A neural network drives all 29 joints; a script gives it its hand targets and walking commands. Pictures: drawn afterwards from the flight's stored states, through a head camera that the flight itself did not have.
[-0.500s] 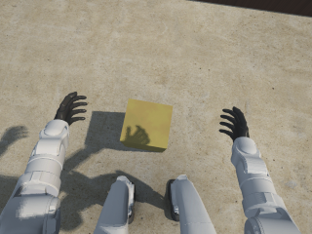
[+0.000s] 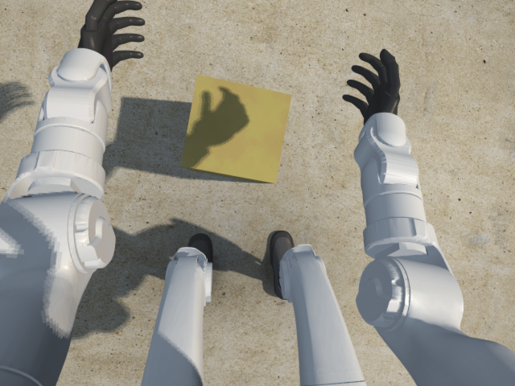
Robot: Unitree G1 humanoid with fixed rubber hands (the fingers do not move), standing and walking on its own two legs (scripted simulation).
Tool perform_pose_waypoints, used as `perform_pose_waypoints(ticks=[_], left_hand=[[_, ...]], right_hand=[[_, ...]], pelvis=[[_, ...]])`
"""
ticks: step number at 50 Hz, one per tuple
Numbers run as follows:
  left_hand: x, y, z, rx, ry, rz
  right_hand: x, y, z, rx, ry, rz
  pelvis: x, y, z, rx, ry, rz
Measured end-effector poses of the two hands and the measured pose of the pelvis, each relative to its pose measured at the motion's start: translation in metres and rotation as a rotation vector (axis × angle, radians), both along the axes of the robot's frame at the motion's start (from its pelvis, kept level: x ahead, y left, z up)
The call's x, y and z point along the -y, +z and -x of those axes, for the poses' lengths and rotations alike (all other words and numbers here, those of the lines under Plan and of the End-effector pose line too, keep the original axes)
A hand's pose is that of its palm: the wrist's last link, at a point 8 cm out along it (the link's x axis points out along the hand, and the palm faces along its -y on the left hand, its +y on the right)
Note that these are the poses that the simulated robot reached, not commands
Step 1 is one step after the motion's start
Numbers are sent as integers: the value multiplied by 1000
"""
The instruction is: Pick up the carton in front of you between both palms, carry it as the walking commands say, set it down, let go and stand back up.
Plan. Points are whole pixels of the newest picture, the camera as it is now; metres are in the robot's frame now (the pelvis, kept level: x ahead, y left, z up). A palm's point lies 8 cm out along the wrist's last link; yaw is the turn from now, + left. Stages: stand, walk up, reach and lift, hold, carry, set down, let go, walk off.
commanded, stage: reach and lift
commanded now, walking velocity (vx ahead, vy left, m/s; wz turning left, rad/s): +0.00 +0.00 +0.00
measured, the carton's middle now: (234, 138) +0.48 +0.01 -0.51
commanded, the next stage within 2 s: none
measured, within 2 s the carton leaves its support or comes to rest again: leaves its support in 1.54 s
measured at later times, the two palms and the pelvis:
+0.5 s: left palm (148, 114) +0.51 +0.19 -0.36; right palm (328, 144) +0.45 -0.19 -0.36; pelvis -0.04 -0.01 -0.21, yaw -3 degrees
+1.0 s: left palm (160, 116) +0.52 +0.18 -0.44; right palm (312, 136) +0.48 -0.17 -0.42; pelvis -0.04 -0.01 -0.26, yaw -3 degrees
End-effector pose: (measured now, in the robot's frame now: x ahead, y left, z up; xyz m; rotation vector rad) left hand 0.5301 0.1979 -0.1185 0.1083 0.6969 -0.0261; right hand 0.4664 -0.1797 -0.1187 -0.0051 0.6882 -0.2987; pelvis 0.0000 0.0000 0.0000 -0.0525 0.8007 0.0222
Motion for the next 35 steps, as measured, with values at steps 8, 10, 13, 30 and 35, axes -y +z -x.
perform_pose_waypoints(ticks=[8,10,13,30,35], left_hand=[[11,-95,14,-36,24,4],[12,-123,17,-33,27,-3],[11,-160,21,-14,30,-19],[12,-275,23,-36,35,-9],[16,-309,22,-53,38,-9]], right_hand=[[8,-91,10,-49,4,-2],[10,-117,12,-47,5,0],[13,-152,14,-33,11,0],[4,-275,15,-67,34,-34],[9,-303,9,-92,42,-10]], pelvis=[[2,-57,-6,-113,-5,15],[3,-77,-3,-124,-9,18],[6,-109,4,-118,-18,20],[12,-227,52,68,-32,14],[10,-243,53,106,-37,13]])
